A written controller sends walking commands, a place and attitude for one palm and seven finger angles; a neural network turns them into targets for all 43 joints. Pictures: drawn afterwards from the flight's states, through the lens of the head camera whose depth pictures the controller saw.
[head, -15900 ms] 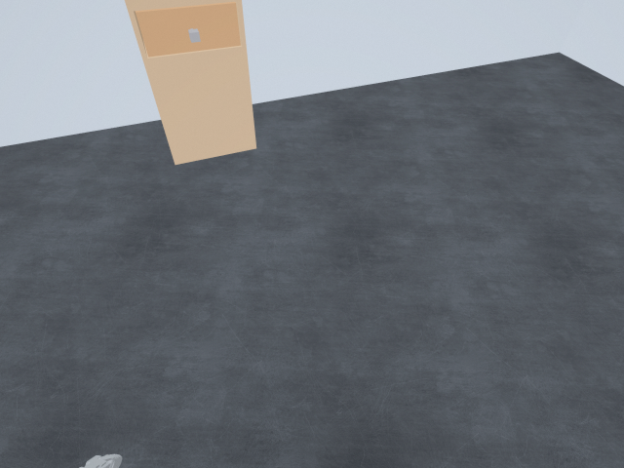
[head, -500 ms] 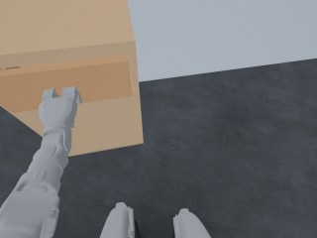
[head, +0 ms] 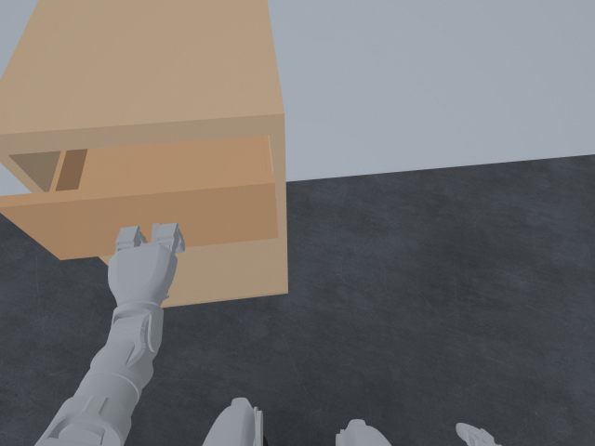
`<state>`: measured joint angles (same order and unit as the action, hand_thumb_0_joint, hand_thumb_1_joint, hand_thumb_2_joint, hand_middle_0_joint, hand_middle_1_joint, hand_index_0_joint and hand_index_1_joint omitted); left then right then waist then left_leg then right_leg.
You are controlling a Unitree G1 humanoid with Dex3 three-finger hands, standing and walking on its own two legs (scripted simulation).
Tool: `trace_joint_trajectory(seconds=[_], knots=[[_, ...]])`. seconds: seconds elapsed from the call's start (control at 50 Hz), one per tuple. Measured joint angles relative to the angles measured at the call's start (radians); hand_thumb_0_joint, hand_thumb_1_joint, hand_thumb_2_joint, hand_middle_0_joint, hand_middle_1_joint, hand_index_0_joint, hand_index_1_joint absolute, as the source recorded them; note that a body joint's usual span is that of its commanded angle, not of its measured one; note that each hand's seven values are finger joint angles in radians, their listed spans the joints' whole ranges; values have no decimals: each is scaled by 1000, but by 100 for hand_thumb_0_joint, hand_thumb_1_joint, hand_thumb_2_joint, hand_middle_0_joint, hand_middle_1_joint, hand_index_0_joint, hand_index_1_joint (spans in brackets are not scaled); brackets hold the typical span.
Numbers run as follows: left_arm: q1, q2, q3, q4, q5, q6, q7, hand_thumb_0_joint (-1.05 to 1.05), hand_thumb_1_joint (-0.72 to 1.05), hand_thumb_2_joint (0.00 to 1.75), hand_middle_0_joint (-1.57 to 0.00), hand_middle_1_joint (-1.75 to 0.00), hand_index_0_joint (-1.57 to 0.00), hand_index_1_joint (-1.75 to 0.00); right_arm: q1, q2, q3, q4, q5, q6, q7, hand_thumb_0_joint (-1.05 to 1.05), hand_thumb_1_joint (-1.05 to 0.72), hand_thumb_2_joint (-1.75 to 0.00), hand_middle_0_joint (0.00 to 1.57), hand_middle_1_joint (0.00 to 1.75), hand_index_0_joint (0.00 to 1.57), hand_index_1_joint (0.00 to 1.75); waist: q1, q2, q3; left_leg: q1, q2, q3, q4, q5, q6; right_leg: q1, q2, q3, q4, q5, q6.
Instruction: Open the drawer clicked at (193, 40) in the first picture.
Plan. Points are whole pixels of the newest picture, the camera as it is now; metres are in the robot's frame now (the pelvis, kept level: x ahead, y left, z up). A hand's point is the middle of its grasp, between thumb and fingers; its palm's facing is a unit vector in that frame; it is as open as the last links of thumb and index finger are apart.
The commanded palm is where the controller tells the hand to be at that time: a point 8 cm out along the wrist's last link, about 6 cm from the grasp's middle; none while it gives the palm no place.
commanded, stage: pull the drawer open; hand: left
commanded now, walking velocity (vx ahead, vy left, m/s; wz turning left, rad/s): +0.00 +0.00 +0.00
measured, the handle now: (155, 247) +0.41 +0.24 -0.05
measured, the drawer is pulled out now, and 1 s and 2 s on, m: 0.09 0.20 0.30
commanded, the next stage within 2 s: open the thumb to release the handle in 1.98 s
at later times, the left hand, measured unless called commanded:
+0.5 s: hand (155, 316) +0.30 +0.22 -0.06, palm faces -0.03 -0.04 -1.00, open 6.7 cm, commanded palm +0.27 +0.21 -0.01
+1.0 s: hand (153, 358) +0.24 +0.21 -0.06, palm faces -0.04 -0.06 -1.00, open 6.7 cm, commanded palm +0.22 +0.20 -0.01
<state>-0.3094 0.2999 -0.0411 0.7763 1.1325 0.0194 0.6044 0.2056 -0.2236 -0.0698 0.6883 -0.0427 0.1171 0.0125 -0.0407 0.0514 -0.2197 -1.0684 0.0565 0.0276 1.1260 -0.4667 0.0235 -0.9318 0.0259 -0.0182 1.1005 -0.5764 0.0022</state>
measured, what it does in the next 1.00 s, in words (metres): stands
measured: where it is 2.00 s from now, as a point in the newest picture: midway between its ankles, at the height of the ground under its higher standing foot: outside the picture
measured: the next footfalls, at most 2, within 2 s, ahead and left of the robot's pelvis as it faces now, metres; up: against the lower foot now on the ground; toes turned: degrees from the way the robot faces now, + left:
none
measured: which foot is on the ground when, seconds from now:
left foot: down 0.00-1.00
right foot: down 0.00-1.00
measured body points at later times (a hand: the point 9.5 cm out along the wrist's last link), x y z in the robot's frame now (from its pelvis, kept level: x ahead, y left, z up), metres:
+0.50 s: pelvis -0.01 -0.01 +0.00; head +0.08 -0.02 +0.44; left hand +0.30 +0.22 -0.01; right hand +0.12 -0.26 -0.13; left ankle +0.03 +0.11 -0.65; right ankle -0.03 -0.13 -0.65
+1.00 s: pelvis +0.00 -0.01 +0.00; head +0.07 -0.02 +0.44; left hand +0.24 +0.21 -0.01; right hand +0.17 -0.25 -0.12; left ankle +0.03 +0.11 -0.65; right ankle -0.03 -0.13 -0.65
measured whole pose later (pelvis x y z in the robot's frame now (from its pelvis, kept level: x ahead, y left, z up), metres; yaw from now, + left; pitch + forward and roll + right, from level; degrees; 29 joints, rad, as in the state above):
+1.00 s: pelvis +0.00 -0.01 +0.00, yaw +1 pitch +19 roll -1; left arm 0.12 0.25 -0.12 0.40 1.13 0.08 0.62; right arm 0.13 -0.22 -0.05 0.62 -0.05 0.10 0.01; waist 0.00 0.05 -0.22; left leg -1.00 0.05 0.02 1.14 -0.48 0.00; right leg -0.87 0.02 -0.03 1.13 -0.60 -0.02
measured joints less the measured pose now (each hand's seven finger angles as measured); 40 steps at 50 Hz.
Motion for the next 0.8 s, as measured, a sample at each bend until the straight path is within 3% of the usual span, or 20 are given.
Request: trace_joint_trajectory(seconds=[0.8], knots=[[332,-37,-62,-288,-11,51,5,1,55,72,-28,-135,-37,-135,-43,3,15,-41,-2,-25,-6,1,-90,-89,20,30,20,30,30,2,2,57,-1,-7,3,-1,-16,49,1,-5,24,-15,-17]])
